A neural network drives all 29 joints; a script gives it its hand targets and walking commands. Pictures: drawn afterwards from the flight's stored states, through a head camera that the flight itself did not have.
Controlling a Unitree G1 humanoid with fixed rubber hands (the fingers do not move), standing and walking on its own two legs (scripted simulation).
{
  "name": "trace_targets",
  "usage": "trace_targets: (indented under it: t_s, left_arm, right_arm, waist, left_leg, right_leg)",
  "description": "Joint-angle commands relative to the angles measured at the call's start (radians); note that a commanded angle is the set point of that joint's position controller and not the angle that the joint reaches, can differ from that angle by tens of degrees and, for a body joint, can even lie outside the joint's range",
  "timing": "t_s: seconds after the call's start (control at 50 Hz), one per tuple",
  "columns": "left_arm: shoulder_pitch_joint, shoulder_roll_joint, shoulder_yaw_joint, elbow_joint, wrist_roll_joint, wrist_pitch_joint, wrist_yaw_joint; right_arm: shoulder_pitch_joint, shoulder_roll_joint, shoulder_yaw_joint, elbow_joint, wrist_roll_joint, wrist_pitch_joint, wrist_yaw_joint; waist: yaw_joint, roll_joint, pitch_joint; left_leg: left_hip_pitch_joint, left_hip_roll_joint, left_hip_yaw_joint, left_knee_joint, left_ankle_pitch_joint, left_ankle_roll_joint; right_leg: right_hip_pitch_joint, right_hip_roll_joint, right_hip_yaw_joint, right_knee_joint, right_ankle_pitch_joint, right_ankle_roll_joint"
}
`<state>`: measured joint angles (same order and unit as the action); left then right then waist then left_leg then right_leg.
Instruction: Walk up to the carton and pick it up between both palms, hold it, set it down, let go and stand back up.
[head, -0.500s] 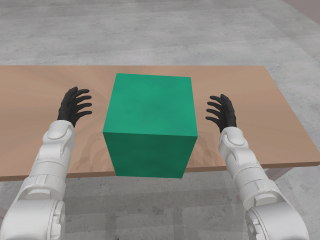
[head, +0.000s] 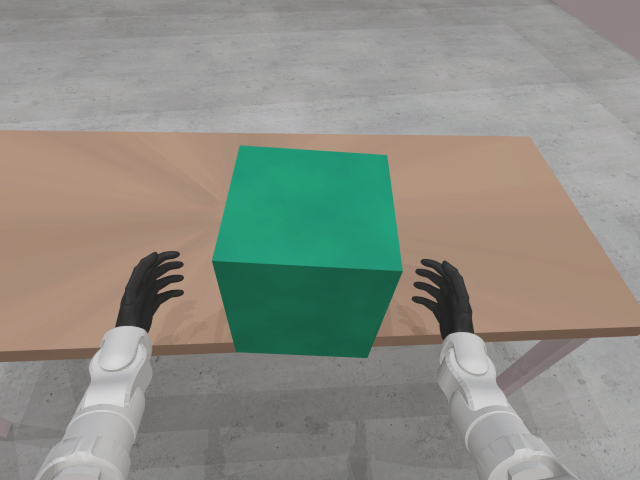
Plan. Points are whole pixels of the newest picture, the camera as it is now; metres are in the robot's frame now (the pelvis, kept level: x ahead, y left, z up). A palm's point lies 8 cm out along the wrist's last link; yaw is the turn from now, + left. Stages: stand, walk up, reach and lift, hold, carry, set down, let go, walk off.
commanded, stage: set down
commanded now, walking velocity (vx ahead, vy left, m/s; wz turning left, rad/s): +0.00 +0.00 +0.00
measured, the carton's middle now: (307, 258) +0.42 +0.03 -0.01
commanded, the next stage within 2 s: let go in 1.42 s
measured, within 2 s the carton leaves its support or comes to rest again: neither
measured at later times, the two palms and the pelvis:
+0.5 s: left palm (139, 376) +0.25 +0.24 -0.05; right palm (460, 382) +0.25 -0.18 -0.04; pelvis +0.00 +0.00 -0.01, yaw +0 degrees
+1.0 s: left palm (139, 415) +0.21 +0.23 -0.05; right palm (487, 424) +0.20 -0.21 -0.05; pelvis +0.03 -0.01 +0.01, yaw -1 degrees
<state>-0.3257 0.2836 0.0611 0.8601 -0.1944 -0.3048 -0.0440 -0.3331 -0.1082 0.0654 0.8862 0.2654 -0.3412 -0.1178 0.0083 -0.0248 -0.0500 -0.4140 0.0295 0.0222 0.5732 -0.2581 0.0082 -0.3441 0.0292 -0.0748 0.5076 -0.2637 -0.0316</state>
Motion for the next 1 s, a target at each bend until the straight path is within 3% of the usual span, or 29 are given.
trace_targets:
  t_s: [0.0,0.3,0.38,0.48,0.78,0.98]
  left_arm:
    - [-0.268,0.144,0.019,-0.14,-0.006,-0.082,0.002]
    - [-0.087,0.134,-0.002,-0.144,-0.006,-0.191,-0.002]
    - [-0.043,0.14,-0.025,-0.205,-0.019,-0.139,0.018]
    - [0.076,0.137,-0.015,-0.277,0.008,-0.076,0.03]
    - [0.269,0.095,0.007,-0.316,0.082,0.063,0.005]
    - [0.377,0.104,0.015,-0.384,0.134,0.146,0.004]
  right_arm:
    - [-0.252,-0.094,-0.024,-0.122,-0.007,-0.079,0.01]
    - [-0.11,-0.091,-0.016,-0.046,-0.02,-0.238,0.045]
    - [-0.066,-0.114,-0.038,-0.091,-0.044,-0.197,0.057]
    - [0.059,-0.101,-0.02,-0.139,-0.056,-0.159,0.065]
    - [0.262,-0.109,-0.024,-0.196,-0.127,-0.092,0.071]
    - [0.35,-0.116,-0.048,-0.222,-0.171,-0.042,0.071]
  waist:
    - [-0.003,0.103,-0.385]
    - [-0.009,0.103,-0.335]
    - [-0.016,0.115,-0.308]
    - [-0.007,0.115,-0.264]
    - [0.018,0.046,-0.082]
    - [0.03,0.052,-0.006]
  left_leg:
    - [0.269,-0.021,-0.03,-0.001,0.391,-0.06]
    - [0.197,-0.02,-0.043,0.07,0.279,-0.062]
    - [0.228,-0.016,-0.037,0.002,0.181,-0.062]
    - [0.309,-0.017,-0.032,-0.027,0.322,-0.067]
    - [0.401,-0.023,0.004,-0.125,0.365,-0.039]
    - [0.446,-0.029,0.018,-0.159,0.422,-0.029]
  right_leg:
    - [0.021,-0.014,0.07,-0.065,0.152,0.006]
    - [-0.077,-0.013,0.067,0.021,0.062,-0.003]
    - [-0.033,-0.013,0.071,-0.017,0.002,-0.008]
    - [0.054,-0.012,0.077,-0.041,0.154,-0.004]
    - [0.163,-0.03,0.089,-0.146,0.265,0.01]
    - [0.192,-0.034,0.086,-0.183,0.343,0.009]
